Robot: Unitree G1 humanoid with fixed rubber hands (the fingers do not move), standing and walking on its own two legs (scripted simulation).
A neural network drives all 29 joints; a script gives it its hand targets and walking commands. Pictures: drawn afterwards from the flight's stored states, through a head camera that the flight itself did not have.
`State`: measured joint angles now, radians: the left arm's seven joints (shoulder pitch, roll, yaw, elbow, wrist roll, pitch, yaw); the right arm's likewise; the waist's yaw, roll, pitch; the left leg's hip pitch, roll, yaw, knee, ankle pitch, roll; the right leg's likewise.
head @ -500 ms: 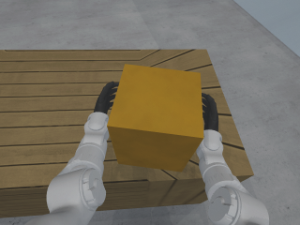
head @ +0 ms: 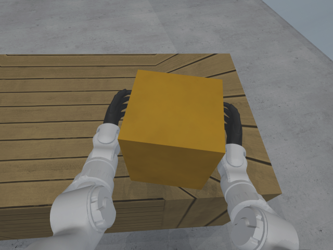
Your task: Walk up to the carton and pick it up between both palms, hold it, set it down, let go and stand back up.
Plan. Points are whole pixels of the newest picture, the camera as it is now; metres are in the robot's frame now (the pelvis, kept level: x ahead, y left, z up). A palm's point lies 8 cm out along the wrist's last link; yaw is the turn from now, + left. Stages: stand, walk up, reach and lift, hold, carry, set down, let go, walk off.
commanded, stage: reach and lift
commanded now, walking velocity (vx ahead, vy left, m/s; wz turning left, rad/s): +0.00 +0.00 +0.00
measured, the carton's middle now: (172, 134) +0.41 -0.02 -0.01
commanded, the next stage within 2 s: none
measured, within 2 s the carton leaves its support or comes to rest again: leaves its support in 0.24 s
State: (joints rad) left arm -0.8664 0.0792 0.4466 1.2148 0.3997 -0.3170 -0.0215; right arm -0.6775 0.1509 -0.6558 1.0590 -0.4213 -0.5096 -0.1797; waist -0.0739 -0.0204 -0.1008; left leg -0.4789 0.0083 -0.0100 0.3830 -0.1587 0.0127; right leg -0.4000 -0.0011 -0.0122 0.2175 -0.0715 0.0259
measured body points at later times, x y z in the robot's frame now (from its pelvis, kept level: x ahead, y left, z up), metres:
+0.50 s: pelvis -0.02 -0.01 +0.00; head +0.06 +0.01 +0.44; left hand +0.43 +0.13 +0.05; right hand +0.38 -0.17 +0.04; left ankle +0.00 +0.10 -0.75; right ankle +0.00 -0.14 -0.75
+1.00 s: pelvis -0.01 -0.01 +0.00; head +0.02 -0.01 +0.44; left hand +0.43 +0.12 +0.08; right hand +0.38 -0.18 +0.08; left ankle +0.00 +0.10 -0.75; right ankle +0.00 -0.14 -0.75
